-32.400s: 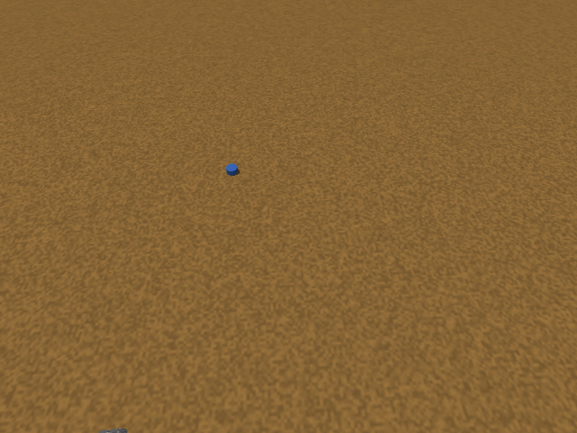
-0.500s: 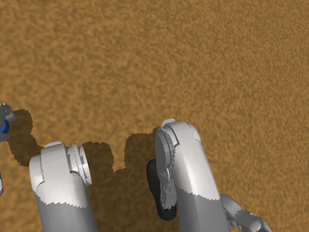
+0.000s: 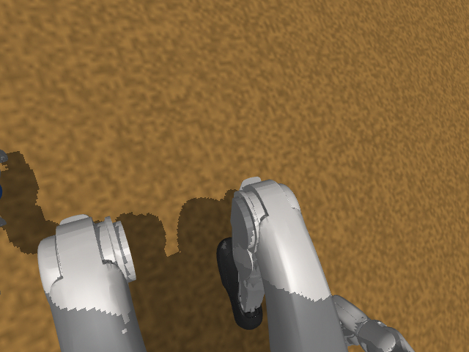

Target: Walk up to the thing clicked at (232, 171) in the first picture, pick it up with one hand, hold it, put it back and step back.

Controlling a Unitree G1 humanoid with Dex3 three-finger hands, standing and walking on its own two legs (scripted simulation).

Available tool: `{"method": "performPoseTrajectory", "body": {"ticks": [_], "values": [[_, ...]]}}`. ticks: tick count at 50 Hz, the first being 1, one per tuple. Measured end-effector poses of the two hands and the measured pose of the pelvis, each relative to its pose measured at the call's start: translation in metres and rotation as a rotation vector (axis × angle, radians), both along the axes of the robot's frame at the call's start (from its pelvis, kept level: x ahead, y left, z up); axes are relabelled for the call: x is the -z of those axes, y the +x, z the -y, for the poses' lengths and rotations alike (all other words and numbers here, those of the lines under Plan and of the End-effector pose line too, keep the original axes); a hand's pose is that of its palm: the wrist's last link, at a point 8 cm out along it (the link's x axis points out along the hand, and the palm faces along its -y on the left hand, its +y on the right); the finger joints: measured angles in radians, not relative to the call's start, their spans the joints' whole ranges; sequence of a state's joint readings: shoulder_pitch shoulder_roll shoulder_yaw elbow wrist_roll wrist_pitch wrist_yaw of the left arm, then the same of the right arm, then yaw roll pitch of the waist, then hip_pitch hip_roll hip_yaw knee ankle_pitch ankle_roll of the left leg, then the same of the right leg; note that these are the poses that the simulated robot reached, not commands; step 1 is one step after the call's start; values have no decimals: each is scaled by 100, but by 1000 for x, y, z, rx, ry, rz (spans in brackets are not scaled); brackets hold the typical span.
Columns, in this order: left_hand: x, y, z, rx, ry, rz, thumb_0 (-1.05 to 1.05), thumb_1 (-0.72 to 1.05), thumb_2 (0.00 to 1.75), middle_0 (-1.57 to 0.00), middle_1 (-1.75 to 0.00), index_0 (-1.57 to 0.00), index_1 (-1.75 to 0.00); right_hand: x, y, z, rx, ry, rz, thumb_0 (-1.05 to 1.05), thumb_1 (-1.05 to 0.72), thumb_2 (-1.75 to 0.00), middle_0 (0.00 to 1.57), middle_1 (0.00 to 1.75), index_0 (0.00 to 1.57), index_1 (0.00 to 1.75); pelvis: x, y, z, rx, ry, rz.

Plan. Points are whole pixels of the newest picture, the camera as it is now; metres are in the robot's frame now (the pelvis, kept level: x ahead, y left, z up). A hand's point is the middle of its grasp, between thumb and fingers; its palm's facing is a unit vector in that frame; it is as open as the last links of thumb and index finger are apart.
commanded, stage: open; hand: left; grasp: from above
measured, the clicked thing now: out of the picture +0.38 +0.34 -0.27
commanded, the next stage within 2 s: withdraw in 0.46 s
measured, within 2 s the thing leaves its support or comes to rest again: neither
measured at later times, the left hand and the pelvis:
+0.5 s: hand out of the picture +0.36 +0.33 -0.24, palm faces -0.45 -0.20 -0.87, open 13.8 cm; pelvis +0.00 +0.00 +0.00, yaw +0 degrees
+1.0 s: hand out of the picture +0.38 +0.36 -0.12, palm faces -0.35 -0.10 -0.93, open 13.9 cm; pelvis +0.00 +0.00 +0.04, yaw +4 degrees
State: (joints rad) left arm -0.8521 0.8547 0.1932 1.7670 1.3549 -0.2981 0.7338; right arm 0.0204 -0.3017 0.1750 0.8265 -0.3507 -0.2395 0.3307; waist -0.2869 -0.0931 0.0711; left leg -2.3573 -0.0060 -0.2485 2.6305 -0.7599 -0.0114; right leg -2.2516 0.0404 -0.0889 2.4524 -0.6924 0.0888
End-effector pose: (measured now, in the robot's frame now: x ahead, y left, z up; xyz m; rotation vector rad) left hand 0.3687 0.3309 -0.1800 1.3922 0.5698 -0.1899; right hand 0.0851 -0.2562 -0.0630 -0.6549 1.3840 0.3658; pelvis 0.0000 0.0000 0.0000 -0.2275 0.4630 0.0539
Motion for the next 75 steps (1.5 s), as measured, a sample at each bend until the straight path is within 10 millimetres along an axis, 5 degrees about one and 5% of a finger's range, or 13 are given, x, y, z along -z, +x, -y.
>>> {"method": "performPoseTrajectory", "body": {"ticks": [16,37,43,54,60,66,75], "values": [[3,6,-3,-19,4,16,0,-42,89,-13,-99,-14,-96,-4,-2,4,10,-3,-7,0,-89,-90,20,30,20,30,1,1,-1,2,-5,-3],[-4,8,-6,0,-3,39,0,-45,94,-8,-105,-10,-101,-3,-3,4,31,-3,3,0,-90,-90,20,30,20,30,1,0,0,1,-2,-2],[-40,14,-19,-30,52,134,0,-47,96,-8,-103,-10,-100,-4,6,7,109,16,39,0,-90,-90,20,30,20,30,-6,4,1,-7,8,-48],[-155,4,-25,-48,127,43,0,-49,99,-9,-102,-9,-101,-18,53,3,234,117,186,0,-91,-90,20,30,20,30,-57,-5,7,-48,68,-121],[-182,-6,-13,-8,75,-43,0,-51,100,-9,-102,-9,-102,-39,57,7,235,101,236,0,-91,-90,20,30,20,30,-80,-14,14,-59,91,-108],[-170,-16,-5,61,28,-58,0,-49,99,-11,-101,-11,-101,-47,41,22,218,12,211,0,-91,-90,20,30,20,30,-81,-20,18,-60,97,-92],[-113,-17,-10,103,13,-35,0,-46,96,-12,-100,-13,-99,-31,5,33,195,-114,134,0,-90,-90,20,30,20,30,-48,-22,15,-55,82,-66]]}}
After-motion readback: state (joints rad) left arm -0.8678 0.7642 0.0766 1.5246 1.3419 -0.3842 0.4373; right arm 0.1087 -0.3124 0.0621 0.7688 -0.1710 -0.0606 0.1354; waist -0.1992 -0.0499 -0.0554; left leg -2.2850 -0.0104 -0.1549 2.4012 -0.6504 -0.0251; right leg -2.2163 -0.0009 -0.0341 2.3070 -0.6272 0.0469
